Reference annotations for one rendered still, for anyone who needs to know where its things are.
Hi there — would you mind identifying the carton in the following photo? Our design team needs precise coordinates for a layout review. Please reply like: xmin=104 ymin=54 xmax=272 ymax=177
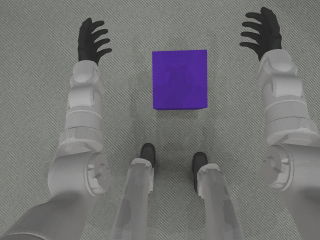
xmin=152 ymin=49 xmax=208 ymax=110

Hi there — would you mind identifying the robot right upper arm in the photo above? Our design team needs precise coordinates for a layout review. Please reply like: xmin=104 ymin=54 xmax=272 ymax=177
xmin=260 ymin=143 xmax=320 ymax=240

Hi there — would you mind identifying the right robot hand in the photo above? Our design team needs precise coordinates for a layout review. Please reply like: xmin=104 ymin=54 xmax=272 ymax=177
xmin=239 ymin=7 xmax=282 ymax=61

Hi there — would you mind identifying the robot left forearm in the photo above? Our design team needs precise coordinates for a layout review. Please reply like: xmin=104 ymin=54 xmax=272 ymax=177
xmin=47 ymin=60 xmax=106 ymax=191

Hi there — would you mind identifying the robot right forearm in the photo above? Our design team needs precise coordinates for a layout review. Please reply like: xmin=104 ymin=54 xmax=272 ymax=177
xmin=257 ymin=49 xmax=320 ymax=148

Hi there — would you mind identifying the robot left foot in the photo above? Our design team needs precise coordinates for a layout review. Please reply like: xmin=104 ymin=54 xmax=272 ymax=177
xmin=140 ymin=143 xmax=156 ymax=168

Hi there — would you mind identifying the left robot hand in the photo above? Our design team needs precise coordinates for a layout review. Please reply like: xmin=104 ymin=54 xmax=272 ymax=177
xmin=77 ymin=17 xmax=112 ymax=66

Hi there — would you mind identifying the robot left upper arm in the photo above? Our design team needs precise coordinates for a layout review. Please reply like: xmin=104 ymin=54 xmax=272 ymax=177
xmin=0 ymin=151 xmax=112 ymax=240

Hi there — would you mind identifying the robot right shin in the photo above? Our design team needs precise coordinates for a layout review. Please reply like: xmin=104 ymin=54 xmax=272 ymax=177
xmin=198 ymin=163 xmax=226 ymax=180

